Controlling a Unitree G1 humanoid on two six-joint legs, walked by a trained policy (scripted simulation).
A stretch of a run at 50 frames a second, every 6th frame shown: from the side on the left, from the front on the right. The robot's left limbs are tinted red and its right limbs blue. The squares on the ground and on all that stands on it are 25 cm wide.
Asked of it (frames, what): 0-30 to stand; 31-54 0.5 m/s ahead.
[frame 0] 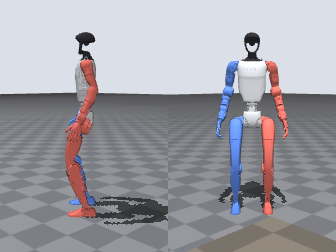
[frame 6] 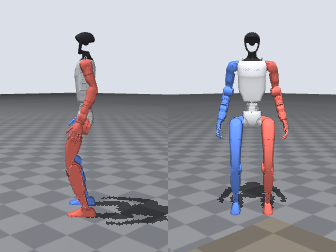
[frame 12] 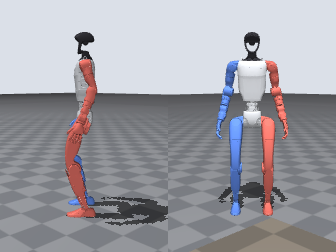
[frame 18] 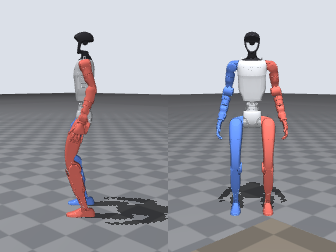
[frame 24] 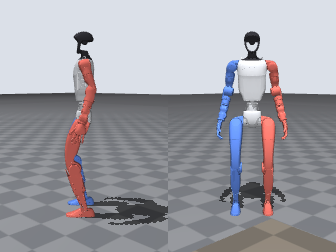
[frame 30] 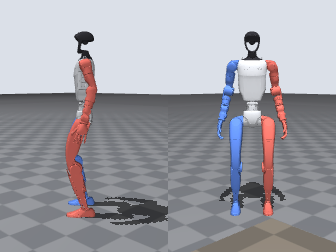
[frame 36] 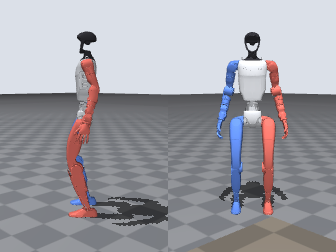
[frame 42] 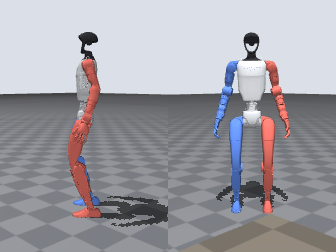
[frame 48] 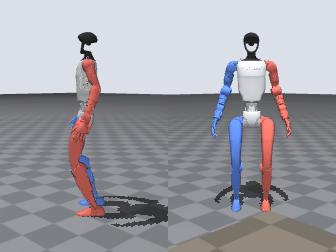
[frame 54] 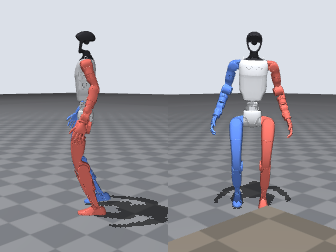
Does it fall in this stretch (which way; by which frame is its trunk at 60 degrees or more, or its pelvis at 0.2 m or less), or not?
no
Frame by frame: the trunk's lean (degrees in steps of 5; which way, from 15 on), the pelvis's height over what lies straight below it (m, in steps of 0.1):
0: 0, 0.8
6: 0, 0.8
12: 0, 0.8
18: 0, 0.8
24: 0, 0.8
30: 0, 0.8
36: 0, 0.8
42: 5, 0.8
48: 0, 0.8
54: 0, 0.8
